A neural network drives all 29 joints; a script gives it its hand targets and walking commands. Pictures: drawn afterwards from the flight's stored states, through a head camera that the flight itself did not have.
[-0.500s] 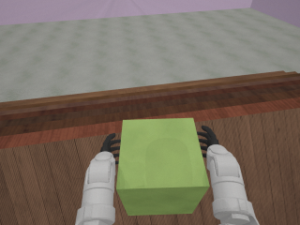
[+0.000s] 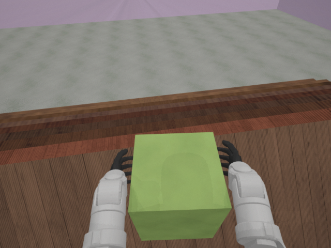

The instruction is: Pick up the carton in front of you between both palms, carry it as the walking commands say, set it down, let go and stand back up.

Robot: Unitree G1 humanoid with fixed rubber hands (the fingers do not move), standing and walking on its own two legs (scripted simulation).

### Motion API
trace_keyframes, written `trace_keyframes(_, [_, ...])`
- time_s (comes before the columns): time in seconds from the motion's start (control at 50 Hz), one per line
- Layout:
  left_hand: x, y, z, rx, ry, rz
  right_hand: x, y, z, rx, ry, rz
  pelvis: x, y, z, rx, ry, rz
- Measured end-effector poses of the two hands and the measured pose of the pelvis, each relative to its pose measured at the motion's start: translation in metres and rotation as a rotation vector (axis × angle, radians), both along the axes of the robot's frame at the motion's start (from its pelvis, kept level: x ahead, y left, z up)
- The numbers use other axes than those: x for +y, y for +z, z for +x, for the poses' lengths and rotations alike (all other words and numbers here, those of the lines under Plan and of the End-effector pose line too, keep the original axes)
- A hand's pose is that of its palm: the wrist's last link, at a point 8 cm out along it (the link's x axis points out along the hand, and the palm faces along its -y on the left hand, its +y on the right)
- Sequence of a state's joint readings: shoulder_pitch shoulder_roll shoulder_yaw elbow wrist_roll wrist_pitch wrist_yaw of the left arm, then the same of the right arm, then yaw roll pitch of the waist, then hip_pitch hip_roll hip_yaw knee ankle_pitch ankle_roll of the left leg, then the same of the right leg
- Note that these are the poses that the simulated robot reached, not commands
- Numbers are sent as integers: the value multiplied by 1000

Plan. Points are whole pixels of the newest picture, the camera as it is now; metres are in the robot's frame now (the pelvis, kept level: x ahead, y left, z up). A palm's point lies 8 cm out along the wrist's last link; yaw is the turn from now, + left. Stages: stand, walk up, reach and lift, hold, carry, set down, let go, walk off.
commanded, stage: hold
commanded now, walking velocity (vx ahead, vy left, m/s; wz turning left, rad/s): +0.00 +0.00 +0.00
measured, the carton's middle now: (175, 188) +0.29 +0.00 -0.03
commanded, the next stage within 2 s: carry in 0.12 s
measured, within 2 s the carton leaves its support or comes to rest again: neither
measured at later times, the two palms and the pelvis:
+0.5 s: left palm (120, 147) +0.35 +0.14 +0.08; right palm (232, 138) +0.36 -0.16 +0.09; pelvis +0.08 -0.01 +0.00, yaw +1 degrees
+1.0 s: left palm (143, 96) +0.59 +0.10 +0.08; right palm (226, 89) +0.61 -0.20 +0.08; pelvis +0.35 -0.06 -0.01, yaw +2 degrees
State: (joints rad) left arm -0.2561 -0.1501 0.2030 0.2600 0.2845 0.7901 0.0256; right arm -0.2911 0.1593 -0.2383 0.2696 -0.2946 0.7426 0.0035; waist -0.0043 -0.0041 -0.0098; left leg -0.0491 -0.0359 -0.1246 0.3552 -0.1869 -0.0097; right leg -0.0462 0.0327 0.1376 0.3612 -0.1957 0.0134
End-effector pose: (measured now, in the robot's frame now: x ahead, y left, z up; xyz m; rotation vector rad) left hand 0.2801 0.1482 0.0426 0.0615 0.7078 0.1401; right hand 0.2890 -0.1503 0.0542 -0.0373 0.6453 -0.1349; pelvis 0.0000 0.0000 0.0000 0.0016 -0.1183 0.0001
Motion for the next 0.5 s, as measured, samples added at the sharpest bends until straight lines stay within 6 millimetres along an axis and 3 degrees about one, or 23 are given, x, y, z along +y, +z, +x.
trace_keyframes(0.18, [0,1,2,-10,2,1,0,0,2,-11,-2,6,0,-3,-1,55,-7,2])
trace_keyframes(0.28, [-7,8,14,-49,16,-11,-7,5,13,-48,-11,28,-7,-8,9,118,-21,-1])
trace_keyframes(0.4, [-18,26,39,-63,39,-39,-18,20,38,-61,-28,63,-18,-6,41,172,23,5])
trace_keyframes(0.5, [-6,37,66,-60,72,-60,-6,33,70,-55,-18,79,-11,-4,79,203,24,28])
